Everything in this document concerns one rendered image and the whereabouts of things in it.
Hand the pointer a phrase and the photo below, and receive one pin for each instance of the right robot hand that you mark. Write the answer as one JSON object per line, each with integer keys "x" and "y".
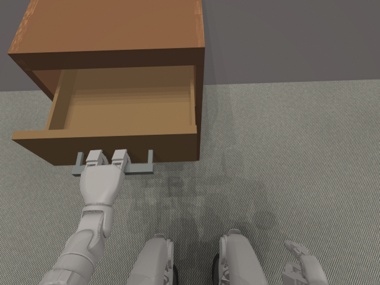
{"x": 308, "y": 272}

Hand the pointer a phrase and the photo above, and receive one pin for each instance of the robot shin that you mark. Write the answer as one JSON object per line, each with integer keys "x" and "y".
{"x": 224, "y": 272}
{"x": 168, "y": 276}

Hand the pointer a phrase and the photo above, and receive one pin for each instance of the robot right shin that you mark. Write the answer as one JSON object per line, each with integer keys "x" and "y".
{"x": 224, "y": 272}

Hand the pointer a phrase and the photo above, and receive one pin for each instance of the robot left shin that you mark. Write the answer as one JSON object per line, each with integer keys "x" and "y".
{"x": 168, "y": 276}

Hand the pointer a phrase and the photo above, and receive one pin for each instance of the handle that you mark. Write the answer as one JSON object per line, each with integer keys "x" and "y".
{"x": 129, "y": 169}

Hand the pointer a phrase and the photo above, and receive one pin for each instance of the drawer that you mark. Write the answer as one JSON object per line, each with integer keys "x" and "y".
{"x": 108, "y": 109}

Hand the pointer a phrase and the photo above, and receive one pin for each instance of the cabinet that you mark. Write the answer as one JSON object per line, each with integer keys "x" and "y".
{"x": 87, "y": 34}

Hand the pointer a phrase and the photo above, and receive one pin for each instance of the robot left forearm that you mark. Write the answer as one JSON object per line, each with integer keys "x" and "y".
{"x": 84, "y": 249}

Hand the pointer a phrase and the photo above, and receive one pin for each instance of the left robot hand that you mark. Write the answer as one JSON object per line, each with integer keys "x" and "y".
{"x": 101, "y": 183}

